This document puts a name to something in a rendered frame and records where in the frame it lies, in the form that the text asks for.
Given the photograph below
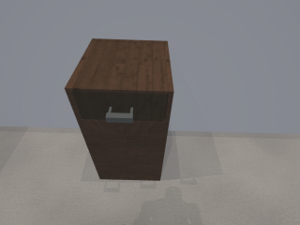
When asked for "drawer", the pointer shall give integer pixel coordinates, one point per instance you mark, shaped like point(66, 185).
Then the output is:
point(94, 105)

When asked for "cabinet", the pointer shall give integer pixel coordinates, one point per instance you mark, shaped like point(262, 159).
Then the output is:
point(125, 151)

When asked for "handle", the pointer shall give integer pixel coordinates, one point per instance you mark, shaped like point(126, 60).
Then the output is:
point(119, 117)

